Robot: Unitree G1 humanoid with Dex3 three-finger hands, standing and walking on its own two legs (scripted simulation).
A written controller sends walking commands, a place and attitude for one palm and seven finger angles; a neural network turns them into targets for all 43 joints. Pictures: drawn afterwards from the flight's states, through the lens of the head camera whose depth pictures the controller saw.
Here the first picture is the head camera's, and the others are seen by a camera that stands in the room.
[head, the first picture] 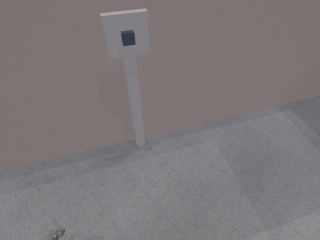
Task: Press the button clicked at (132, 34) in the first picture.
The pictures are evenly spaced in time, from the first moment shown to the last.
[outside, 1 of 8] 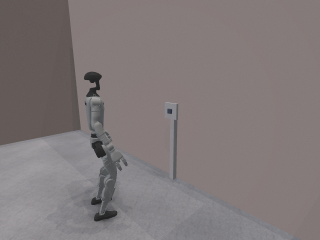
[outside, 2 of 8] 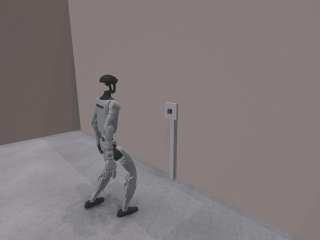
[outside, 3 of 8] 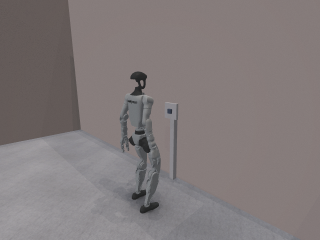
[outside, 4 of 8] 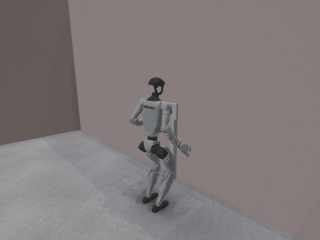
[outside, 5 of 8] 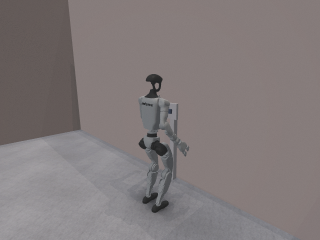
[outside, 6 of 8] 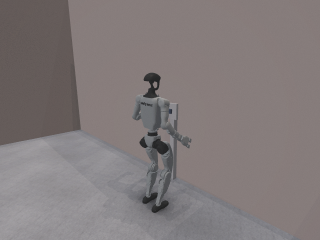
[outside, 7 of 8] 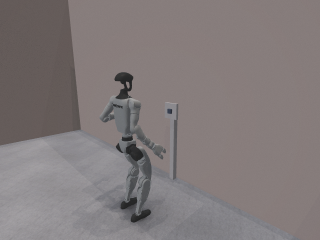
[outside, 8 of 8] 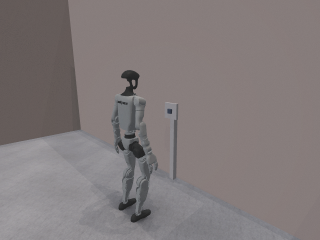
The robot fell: no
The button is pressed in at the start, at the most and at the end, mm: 0 10 0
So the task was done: yes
